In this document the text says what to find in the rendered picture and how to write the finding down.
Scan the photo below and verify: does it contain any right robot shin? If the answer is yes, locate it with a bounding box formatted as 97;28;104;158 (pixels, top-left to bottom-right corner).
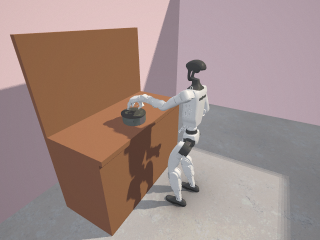
180;155;195;187

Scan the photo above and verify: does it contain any robot left upper arm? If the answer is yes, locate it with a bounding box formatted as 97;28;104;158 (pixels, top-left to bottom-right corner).
159;90;195;111

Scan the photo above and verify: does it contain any pot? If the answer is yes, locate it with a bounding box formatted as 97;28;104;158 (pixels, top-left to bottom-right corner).
122;115;146;126

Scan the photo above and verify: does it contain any left robot forearm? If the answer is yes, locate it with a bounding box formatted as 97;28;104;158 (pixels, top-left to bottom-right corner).
138;94;164;108

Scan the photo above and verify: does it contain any robot right upper arm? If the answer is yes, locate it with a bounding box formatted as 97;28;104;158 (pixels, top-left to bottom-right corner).
202;85;210;114

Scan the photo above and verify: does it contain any robot head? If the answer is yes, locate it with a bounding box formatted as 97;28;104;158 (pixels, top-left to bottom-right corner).
186;59;207;91

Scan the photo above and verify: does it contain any right robot hand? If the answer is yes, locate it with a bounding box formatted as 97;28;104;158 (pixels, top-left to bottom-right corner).
179;125;186;133

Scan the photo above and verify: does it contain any table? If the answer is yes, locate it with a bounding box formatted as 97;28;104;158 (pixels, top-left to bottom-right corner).
10;27;179;236

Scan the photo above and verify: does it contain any lid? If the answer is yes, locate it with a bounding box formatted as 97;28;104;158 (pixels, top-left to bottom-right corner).
121;107;146;119

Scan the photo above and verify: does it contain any left robot hand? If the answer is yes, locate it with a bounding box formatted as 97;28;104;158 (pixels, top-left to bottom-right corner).
127;95;144;110

